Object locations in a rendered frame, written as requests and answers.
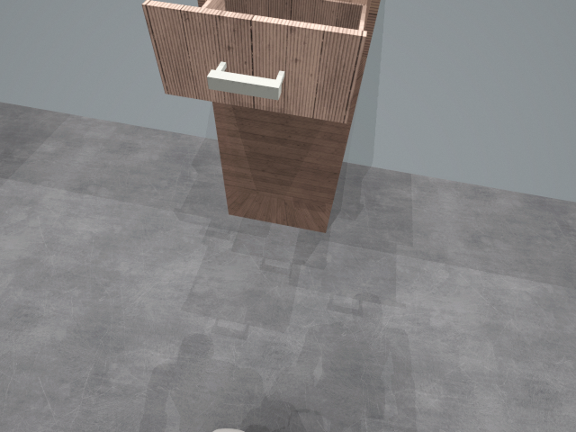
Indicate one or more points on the handle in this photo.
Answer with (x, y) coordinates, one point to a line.
(245, 85)

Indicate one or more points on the drawer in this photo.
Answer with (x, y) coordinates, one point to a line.
(318, 44)

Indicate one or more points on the cabinet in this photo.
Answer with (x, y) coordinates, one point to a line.
(284, 168)

